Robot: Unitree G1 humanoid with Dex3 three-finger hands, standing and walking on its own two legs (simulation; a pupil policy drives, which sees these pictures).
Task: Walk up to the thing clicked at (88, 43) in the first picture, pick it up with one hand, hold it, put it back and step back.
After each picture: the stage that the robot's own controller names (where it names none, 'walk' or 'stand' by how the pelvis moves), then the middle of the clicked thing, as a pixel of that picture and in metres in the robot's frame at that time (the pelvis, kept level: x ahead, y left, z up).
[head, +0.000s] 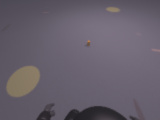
stand; (88, 43) +1.60 +0.09 -0.72
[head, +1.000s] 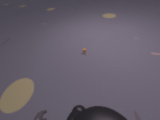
walk; (84, 51) +1.45 +0.30 -0.71
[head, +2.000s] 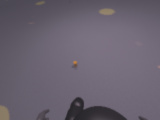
walk; (75, 64) +0.90 +0.38 -0.72
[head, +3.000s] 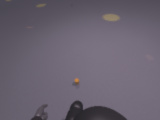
walk; (77, 81) +0.57 +0.26 -0.71
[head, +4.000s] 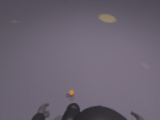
stand; (71, 93) +0.35 +0.20 -0.70
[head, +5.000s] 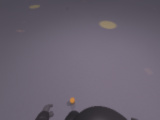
stand; (72, 101) +0.31 +0.21 -0.72
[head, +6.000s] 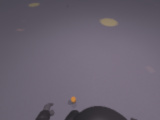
stand; (73, 100) +0.30 +0.21 -0.72
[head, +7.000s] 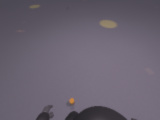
stand; (72, 101) +0.29 +0.23 -0.73
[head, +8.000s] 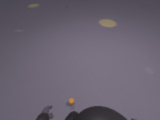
stand; (71, 101) +0.29 +0.23 -0.73
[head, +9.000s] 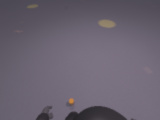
go down; (71, 101) +0.29 +0.23 -0.73
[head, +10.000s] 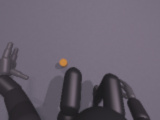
go down; (63, 63) +0.37 +0.25 -0.34
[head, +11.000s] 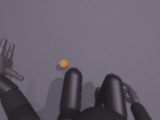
approach; (64, 64) +0.36 +0.25 -0.30
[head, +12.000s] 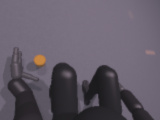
close in; (40, 61) +0.35 +0.28 -0.21
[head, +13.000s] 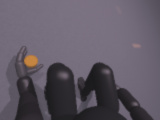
close; (31, 62) +0.35 +0.29 -0.21
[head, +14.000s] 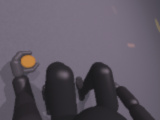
lift; (28, 62) +0.34 +0.29 -0.21
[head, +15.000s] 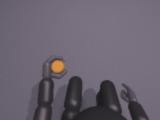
lift; (59, 68) +0.31 +0.22 -0.01
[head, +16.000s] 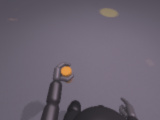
lift; (67, 75) +0.31 +0.18 +0.00
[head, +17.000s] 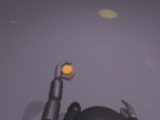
hold; (68, 73) +0.32 +0.17 +0.00
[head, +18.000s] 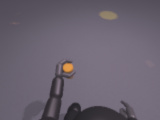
hold; (68, 71) +0.33 +0.17 +0.01
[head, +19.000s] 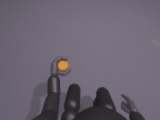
crouch; (64, 68) +0.35 +0.20 -0.06
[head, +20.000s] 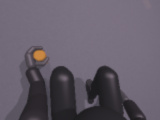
lower; (41, 58) +0.38 +0.28 -0.18
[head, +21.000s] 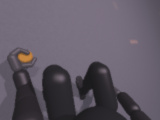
lower; (26, 59) +0.37 +0.29 -0.22
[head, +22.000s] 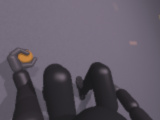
lower; (26, 58) +0.37 +0.30 -0.22
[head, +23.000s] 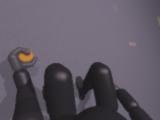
lower; (27, 58) +0.37 +0.30 -0.22
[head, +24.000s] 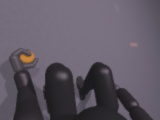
lower; (28, 59) +0.36 +0.30 -0.22
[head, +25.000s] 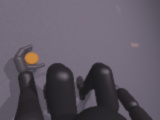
open; (31, 60) +0.35 +0.29 -0.22
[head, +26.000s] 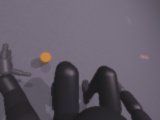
stand; (45, 58) +0.36 +0.27 -0.23
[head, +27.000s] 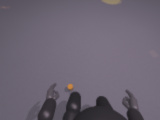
stand; (70, 87) +0.33 +0.22 -0.59
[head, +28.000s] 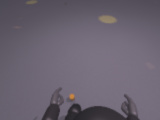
stand; (72, 97) +0.33 +0.22 -0.66
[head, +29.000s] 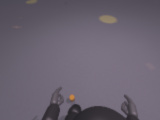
stand; (72, 98) +0.31 +0.21 -0.67
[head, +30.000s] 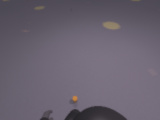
stand; (75, 99) +0.34 +0.20 -0.72
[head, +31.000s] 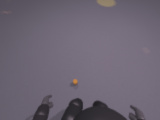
walk; (75, 82) +0.41 +0.17 -0.70
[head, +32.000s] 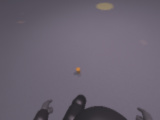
walk; (78, 70) +0.68 +0.26 -0.70
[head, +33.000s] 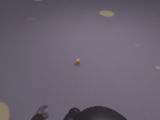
stand; (78, 61) +0.97 +0.25 -0.71
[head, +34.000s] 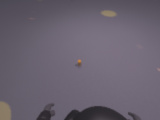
stand; (79, 62) +0.95 +0.23 -0.72
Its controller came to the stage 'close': yes
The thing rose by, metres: 0.71
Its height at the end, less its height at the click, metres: +0.00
